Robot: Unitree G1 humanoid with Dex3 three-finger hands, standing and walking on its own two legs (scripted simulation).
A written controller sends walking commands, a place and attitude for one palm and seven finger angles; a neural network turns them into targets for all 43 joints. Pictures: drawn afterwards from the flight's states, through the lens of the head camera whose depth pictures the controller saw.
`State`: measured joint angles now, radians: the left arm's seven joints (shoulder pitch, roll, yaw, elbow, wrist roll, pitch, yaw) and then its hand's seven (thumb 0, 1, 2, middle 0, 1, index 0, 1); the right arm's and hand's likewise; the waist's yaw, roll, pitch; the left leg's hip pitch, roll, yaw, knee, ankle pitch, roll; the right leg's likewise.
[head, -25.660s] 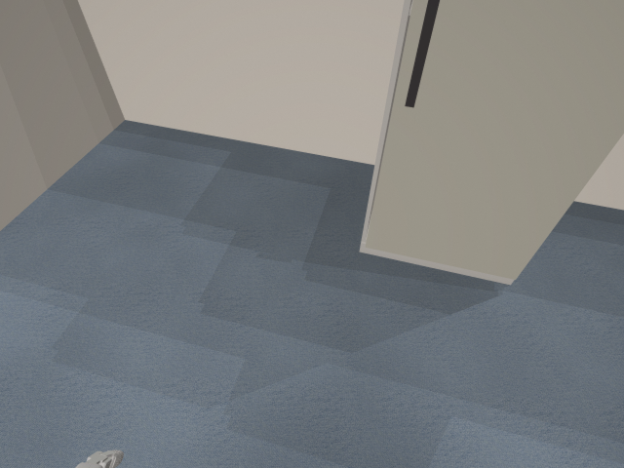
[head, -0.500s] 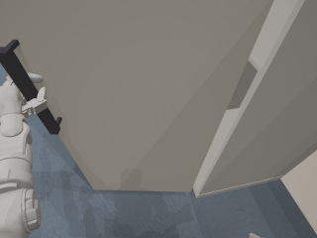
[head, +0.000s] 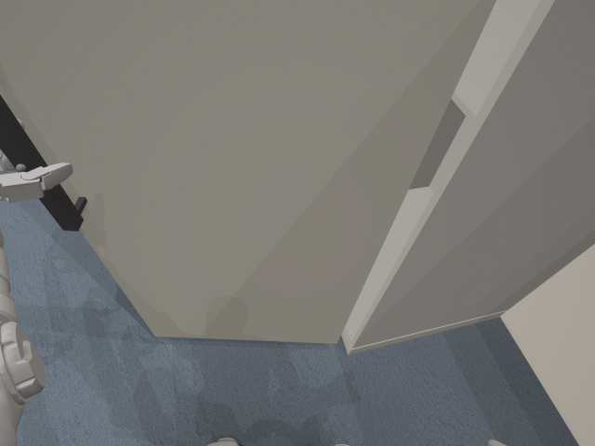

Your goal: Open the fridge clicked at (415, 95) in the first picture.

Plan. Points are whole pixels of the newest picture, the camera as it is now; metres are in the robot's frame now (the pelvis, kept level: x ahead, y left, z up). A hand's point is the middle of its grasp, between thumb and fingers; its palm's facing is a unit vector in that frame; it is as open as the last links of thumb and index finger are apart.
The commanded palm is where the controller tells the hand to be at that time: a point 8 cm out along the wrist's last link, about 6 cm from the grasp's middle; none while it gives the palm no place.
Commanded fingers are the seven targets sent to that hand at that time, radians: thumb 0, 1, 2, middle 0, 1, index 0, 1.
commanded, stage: loosen the grip on the handle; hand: left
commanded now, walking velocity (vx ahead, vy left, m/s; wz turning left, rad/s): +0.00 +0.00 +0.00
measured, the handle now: (34, 150) +0.45 +0.37 +0.12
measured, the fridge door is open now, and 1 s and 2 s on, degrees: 74 72 72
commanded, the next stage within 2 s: slip the hand off the handle in 0.30 s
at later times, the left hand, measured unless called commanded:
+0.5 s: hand (11, 166) +0.44 +0.40 +0.10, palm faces +0.52 -0.82 -0.24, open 14.0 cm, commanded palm +0.39 +0.43 +0.13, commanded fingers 0.00 -0.55 0.20 -0.25 -1.15 -0.25 -1.15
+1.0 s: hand out of the picture +0.42 +0.46 +0.12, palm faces +0.54 -0.80 -0.25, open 14.7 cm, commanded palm +0.37 +0.48 +0.13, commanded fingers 0.00 -0.55 0.20 -0.25 -1.15 -0.25 -1.15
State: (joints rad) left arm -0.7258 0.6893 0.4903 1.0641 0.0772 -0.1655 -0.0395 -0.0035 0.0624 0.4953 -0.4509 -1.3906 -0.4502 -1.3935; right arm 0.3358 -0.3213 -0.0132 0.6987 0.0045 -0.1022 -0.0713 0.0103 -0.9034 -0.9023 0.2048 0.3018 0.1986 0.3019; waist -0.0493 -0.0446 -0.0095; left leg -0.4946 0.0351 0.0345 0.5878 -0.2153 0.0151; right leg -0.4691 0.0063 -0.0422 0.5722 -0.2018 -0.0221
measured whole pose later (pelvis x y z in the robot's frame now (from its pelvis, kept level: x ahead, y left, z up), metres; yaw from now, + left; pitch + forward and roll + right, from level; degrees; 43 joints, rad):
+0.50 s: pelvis +0.07 +0.02 +0.00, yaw +0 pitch +9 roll -2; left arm -0.48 0.60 0.56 0.74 0.00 -0.05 -0.06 -0.01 -0.55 0.20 -0.27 -1.16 -0.36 -1.22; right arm 0.28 -0.25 0.03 0.67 0.00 -0.09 -0.10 0.01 -0.90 -0.90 0.21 0.30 0.20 0.30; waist -0.01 0.00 -0.06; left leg -0.51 0.01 0.01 0.68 -0.34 0.03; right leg -0.45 -0.01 -0.04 0.62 -0.33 0.01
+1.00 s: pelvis +0.08 +0.02 -0.01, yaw +1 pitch +11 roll -2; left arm -0.47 0.76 0.68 0.84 -0.01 -0.08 -0.22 -0.01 -0.55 0.20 -0.26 -1.15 -0.26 -1.15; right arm 0.33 -0.27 0.02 0.68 0.01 -0.05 -0.13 0.01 -0.90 -0.90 0.21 0.30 0.20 0.30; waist -0.01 -0.01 -0.08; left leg -0.55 0.02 -0.01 0.72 -0.36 0.02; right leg -0.48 0.00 -0.06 0.63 -0.34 0.00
